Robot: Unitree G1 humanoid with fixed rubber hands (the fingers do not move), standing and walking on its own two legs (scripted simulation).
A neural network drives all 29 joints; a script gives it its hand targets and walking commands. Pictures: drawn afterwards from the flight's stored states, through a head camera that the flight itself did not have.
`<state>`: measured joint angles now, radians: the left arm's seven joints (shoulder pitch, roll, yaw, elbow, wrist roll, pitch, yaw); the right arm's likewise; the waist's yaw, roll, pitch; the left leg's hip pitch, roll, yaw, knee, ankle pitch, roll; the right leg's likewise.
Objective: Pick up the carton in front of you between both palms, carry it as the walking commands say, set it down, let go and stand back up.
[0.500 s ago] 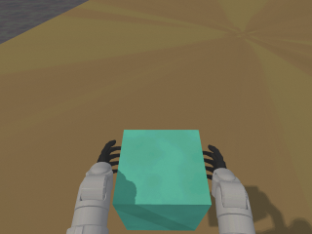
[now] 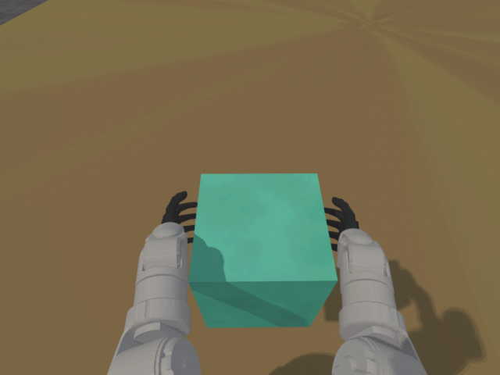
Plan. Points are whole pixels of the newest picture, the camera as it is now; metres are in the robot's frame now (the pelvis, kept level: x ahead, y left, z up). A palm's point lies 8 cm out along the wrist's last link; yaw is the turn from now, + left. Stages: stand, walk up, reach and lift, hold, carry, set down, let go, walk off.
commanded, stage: set down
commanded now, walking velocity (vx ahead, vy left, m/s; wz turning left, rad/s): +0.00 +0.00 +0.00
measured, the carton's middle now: (258, 255) +0.36 +0.01 -0.04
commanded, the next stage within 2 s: none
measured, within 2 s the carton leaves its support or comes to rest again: neither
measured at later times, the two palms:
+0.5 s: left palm (194, 270) +0.38 +0.15 -0.17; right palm (320, 267) +0.42 -0.14 -0.18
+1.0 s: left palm (205, 285) +0.42 +0.14 -0.32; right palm (311, 281) +0.46 -0.15 -0.33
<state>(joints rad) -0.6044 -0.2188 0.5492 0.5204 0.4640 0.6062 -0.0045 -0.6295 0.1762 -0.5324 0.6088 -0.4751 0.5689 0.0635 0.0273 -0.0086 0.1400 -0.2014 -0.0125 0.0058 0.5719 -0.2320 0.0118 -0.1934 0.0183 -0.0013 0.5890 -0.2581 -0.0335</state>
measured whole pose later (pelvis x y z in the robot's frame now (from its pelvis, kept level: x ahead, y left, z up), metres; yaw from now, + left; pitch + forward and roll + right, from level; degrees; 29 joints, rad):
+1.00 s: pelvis -0.03 -0.01 -0.23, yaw -1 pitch +46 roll +3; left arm -0.88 -0.15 0.56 0.51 0.20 0.27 0.12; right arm -1.03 -0.07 -0.31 0.75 -0.22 0.27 0.00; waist 0.06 0.00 -0.14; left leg -1.91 -0.05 -0.02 1.61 -0.50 -0.04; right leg -1.93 0.07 0.03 1.63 -0.50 -0.02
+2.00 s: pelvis -0.05 -0.01 -0.38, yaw +2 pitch +40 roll +6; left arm -1.29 0.01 0.54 0.82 0.01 0.22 0.17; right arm -1.53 -0.35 -0.03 1.16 -0.05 0.23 -0.03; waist 0.12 0.04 0.26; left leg -2.25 -0.08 0.00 2.13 -0.59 -0.08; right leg -2.30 0.06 0.01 2.19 -0.58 -0.05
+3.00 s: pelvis -0.06 -0.01 -0.39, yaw +2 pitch +33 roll +6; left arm -1.38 0.18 0.38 1.08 -0.13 0.06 0.15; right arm -1.59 -0.56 0.11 1.25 0.15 0.10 0.01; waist 0.11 0.06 0.46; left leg -2.19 -0.08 0.03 2.18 -0.58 -0.07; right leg -2.23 0.04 0.03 2.25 -0.59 -0.04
